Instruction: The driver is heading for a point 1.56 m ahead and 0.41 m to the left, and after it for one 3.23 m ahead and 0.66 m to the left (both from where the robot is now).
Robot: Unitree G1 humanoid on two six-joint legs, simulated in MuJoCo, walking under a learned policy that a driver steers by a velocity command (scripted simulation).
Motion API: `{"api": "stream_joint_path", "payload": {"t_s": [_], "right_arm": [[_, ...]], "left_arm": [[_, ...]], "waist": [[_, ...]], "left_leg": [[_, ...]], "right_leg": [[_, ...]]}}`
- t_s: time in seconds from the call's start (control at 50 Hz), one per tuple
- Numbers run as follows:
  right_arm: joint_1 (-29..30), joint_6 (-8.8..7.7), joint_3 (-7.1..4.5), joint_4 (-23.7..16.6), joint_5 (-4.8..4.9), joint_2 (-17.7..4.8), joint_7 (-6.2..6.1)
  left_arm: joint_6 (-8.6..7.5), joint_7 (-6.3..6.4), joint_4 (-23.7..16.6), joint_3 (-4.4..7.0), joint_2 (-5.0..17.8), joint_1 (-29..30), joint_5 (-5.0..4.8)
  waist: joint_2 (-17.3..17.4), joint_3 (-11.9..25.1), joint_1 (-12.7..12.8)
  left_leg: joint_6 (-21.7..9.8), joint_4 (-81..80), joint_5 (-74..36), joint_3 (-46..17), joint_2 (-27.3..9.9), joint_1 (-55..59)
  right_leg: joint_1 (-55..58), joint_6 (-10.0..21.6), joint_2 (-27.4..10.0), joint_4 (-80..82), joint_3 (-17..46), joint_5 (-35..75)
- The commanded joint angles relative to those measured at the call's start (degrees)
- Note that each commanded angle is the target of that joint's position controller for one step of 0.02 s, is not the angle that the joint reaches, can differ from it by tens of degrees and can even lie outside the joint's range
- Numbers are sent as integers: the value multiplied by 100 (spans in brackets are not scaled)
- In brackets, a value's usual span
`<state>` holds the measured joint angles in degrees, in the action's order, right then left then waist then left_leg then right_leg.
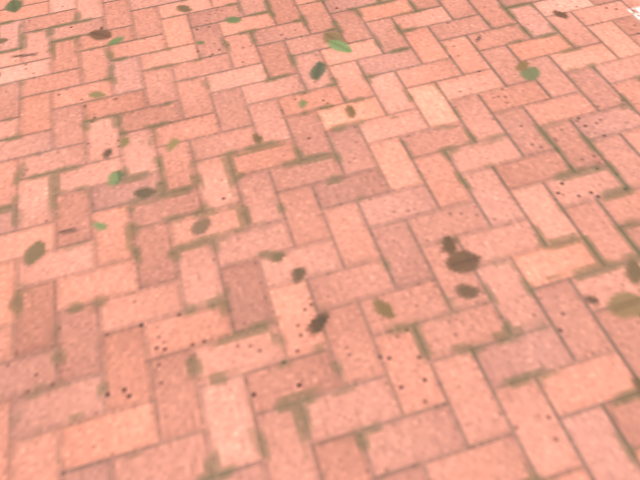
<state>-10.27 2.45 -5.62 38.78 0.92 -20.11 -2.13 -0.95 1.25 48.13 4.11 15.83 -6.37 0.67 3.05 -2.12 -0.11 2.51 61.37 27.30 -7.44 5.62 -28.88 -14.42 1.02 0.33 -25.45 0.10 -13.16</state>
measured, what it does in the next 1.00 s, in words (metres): steps on the spot, turning left: left foot, then right foot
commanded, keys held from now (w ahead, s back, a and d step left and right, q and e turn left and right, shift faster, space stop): q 0.52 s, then no key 0.48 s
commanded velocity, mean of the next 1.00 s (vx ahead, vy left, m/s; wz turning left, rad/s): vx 0.00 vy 0.00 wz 0.43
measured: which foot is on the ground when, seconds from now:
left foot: up 0.00-0.30, down 0.32-1.00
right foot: down 0.00-0.32, up 0.34-0.76, down 0.78-1.00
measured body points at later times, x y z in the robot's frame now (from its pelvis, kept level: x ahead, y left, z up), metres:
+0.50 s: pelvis +0.00 +0.06 +0.00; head +0.04 +0.10 +0.45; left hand +0.06 +0.38 -0.12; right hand +0.24 -0.17 -0.07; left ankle -0.01 +0.15 -0.74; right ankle +0.02 -0.10 -0.65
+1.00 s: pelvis +0.03 +0.04 -0.01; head +0.05 +0.03 +0.44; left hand +0.07 +0.33 -0.11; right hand +0.27 -0.15 -0.11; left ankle -0.01 +0.15 -0.74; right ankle +0.07 -0.07 -0.74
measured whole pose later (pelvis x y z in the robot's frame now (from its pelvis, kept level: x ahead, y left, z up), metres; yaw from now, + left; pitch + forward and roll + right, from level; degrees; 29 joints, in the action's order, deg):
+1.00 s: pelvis +0.03 +0.04 -0.01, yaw +24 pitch -1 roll +0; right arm -11.9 1.9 -2.2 37.9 -1.0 -15.5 -0.7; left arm -1.6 -0.4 42.5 1.0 14.0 -9.5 0.9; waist 1.2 -1.5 -0.3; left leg 0.2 30.2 15.5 -6.8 2.9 -14.0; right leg -12.6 0.3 0.3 -30.1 0.2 -17.0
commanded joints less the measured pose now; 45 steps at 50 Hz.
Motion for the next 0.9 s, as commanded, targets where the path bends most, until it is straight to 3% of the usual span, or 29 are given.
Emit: {"api": "stream_joint_path", "payload": {"t_s": [0.02,0.08,0.14,0.22,0.28,0.3,0.32,0.34,0.36,0.38,0.4,0.42,0.44,0.48,0.58,0.7,0.74,0.76,0.78,0.8,0.82,0.84,0.86,0.88,0.9], "right_arm": [[-236,39,-161,-332,37,-471,27],[197,9,-64,-623,56,-307,57],[269,1,12,-776,14,-214,133],[181,52,-1,-865,22,-289,231],[-106,100,-65,-839,26,-313,305],[-335,99,-131,-753,14,-409,282],[-645,81,-277,-704,21,-809,207],[-685,48,-372,-895,-36,-1474,108],[-854,-122,-292,-950,-223,-1251,214],[-626,-244,-233,-904,-222,-1077,259],[-305,-296,-202,-871,-123,-931,235],[-63,-288,-142,-907,-51,-769,203],[111,-267,-104,-944,-31,-743,168],[142,-257,-68,-998,-88,-699,112],[52,-213,-54,-959,-96,-686,38],[80,-150,18,-853,-138,-637,131],[223,-142,83,-820,-95,-511,146],[279,-141,130,-790,-60,-405,142],[89,-175,179,-727,-96,-259,135],[-184,-215,226,-712,-222,-105,134],[-320,-230,199,-726,-203,-119,126],[-242,-220,163,-651,-246,-314,97],[-47,-208,139,-645,-229,-339,89],[82,-168,152,-615,-230,-251,78],[120,-124,155,-642,-243,-230,84]], "left_arm": [[-11,101,-457,108,751,369,-28],[65,168,-395,148,911,-33,8],[107,129,-448,215,1128,-9,-21],[122,7,-507,278,1305,62,-102],[108,-41,-501,295,1339,138,-256],[98,-56,-431,260,1185,-18,-281],[83,-90,-357,185,900,-342,-148],[68,-128,-647,14,460,-279,199],[44,-72,-829,108,782,269,57],[68,-37,-869,174,971,432,-112],[86,-3,-828,199,995,341,-135],[110,38,-731,223,1025,266,-77],[125,47,-723,238,1040,158,-31],[113,23,-706,228,947,-9,-42],[112,0,-776,133,734,100,-57],[56,-94,-902,96,726,134,-106],[8,-139,-894,73,641,-32,-102],[-28,-167,-855,48,559,-203,-67],[-57,-168,-872,48,666,-290,30],[-63,-135,-959,113,1097,-373,117],[-59,-140,-861,64,1045,-94,132],[-86,-150,-997,-38,683,238,79],[-102,-150,-987,-56,625,239,59],[-120,-152,-964,-42,718,135,39],[-149,-151,-950,-54,722,70,18]], "waist": [[-1080,314,-69],[-1177,406,235],[-1212,524,284],[-1280,492,236],[-1223,509,-17],[-1027,580,-105],[-103,788,-129],[1685,846,80],[1095,1332,-432],[641,994,-321],[480,728,-136],[315,633,-42],[360,606,73],[432,753,148],[502,753,-7],[582,591,-153],[521,617,0],[444,629,156],[224,707,128],[-667,860,-102],[-1511,687,-407],[-1365,566,-340],[-1276,529,-235],[-1198,526,-144],[-1145,472,-91]], "left_leg": [[247,757,-422,176,-406,-693],[357,-40,-567,401,-628,-856],[324,-842,-563,615,-837,-363],[117,-1758,-651,983,-804,416],[-228,-3029,-1292,1168,-665,1121],[-420,-3604,-1822,1143,-529,1725],[-708,-3908,-3353,353,-961,2788],[-1575,-3684,-5842,-1816,-2539,3588],[-2426,-3977,-5275,-2334,-2932,3092],[-2217,-4108,-4619,-1806,-2579,2873],[-1852,-4136,-3992,-1387,-2219,2623],[-1613,-4141,-3654,-1187,-2000,2444],[-1554,-4172,-3732,-1035,-1852,2171],[-1573,-4219,-3723,-947,-1708,2066],[-1587,-4142,-3120,-1066,-1637,2183],[-1614,-3932,-2876,-1406,-1647,1761],[-1494,-3727,-3017,-1445,-1543,1724],[-1314,-3631,-2894,-1369,-1398,1583],[-1011,-3528,-2438,-1276,-1183,1357],[-634,-2809,-1449,-767,-661,1059],[-346,-2788,-432,-161,-302,1078],[-183,-2881,-546,-65,-497,1387],[-186,-3057,-995,-53,-491,1454],[-191,-3175,-1363,-52,-499,1598],[-210,-3280,-1653,-115,-556,1696]], "right_leg": [[726,1085,-1400,802,865,2044],[1320,1242,-1560,841,675,2251],[1325,1254,-1700,826,393,2340],[1017,1144,-1800,710,79,2331],[914,810,-1828,179,-113,2049],[621,519,-1660,-301,-341,1671],[-242,49,-1250,-1434,-806,679],[-2039,-484,-429,-3309,-974,-2637],[-2319,-507,-144,-4283,51,-2793],[-2430,-428,-274,-4576,246,-2322],[-2458,-353,-374,-4414,311,-1768],[-2383,-349,-437,-4229,368,-1399],[-2143,-387,-366,-4188,337,-1088],[-1868,-451,-219,-4056,302,-709],[-1634,-592,-149,-2684,327,-569],[-801,-455,-101,-1624,200,-870],[-359,-348,-81,-801,141,-506],[131,-258,-73,54,86,247],[676,-128,-360,383,369,1069],[1073,200,-1234,405,1162,2299],[436,935,-1693,494,1716,2181],[158,1046,-1609,606,1668,1619],[209,798,-1287,554,1402,1152],[195,564,-1045,484,1180,811],[101,428,-952,472,1090,502]]}}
